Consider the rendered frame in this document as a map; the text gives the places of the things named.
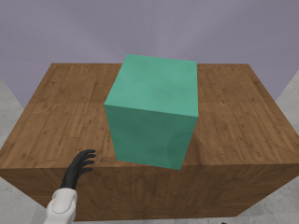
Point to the robot left hand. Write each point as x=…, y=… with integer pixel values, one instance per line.
x=75, y=170

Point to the carton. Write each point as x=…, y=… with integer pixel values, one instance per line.
x=152, y=110

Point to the robot left forearm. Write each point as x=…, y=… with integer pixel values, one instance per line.
x=62, y=208

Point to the pedestal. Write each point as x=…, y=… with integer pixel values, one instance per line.
x=242, y=148

